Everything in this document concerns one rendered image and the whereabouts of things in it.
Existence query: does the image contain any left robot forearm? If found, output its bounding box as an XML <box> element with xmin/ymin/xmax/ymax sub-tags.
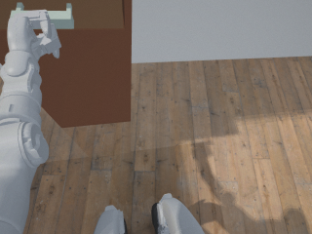
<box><xmin>0</xmin><ymin>51</ymin><xmax>42</xmax><ymax>130</ymax></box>

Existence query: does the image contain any cabinet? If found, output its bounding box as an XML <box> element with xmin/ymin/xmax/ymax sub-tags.
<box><xmin>0</xmin><ymin>0</ymin><xmax>133</xmax><ymax>128</ymax></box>

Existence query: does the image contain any handle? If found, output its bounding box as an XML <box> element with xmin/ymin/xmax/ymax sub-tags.
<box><xmin>10</xmin><ymin>2</ymin><xmax>74</xmax><ymax>29</ymax></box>

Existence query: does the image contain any robot left hand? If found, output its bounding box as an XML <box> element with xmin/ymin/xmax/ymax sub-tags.
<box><xmin>7</xmin><ymin>10</ymin><xmax>61</xmax><ymax>62</ymax></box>

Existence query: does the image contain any left robot thigh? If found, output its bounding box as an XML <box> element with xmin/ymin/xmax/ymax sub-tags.
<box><xmin>93</xmin><ymin>209</ymin><xmax>125</xmax><ymax>234</ymax></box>

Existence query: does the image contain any drawer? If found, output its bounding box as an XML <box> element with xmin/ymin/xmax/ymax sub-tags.
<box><xmin>0</xmin><ymin>0</ymin><xmax>124</xmax><ymax>29</ymax></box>

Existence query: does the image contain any right robot shin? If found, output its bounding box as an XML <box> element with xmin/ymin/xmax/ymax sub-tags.
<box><xmin>157</xmin><ymin>193</ymin><xmax>173</xmax><ymax>234</ymax></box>

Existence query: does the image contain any robot left upper arm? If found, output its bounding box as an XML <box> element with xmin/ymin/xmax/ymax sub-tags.
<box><xmin>0</xmin><ymin>121</ymin><xmax>49</xmax><ymax>234</ymax></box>

